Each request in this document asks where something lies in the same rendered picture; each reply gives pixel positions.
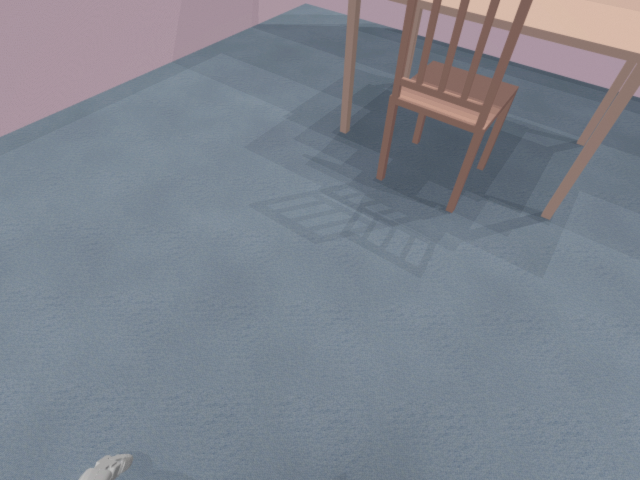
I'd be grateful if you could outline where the table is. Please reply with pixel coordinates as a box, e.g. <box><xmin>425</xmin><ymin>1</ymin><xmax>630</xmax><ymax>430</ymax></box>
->
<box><xmin>340</xmin><ymin>0</ymin><xmax>640</xmax><ymax>220</ymax></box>

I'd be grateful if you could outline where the chair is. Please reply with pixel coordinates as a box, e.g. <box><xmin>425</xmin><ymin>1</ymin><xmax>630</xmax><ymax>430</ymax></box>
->
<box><xmin>376</xmin><ymin>0</ymin><xmax>533</xmax><ymax>213</ymax></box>

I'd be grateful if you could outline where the robot left hand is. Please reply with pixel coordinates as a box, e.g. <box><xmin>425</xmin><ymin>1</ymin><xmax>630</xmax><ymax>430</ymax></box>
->
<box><xmin>78</xmin><ymin>454</ymin><xmax>133</xmax><ymax>480</ymax></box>

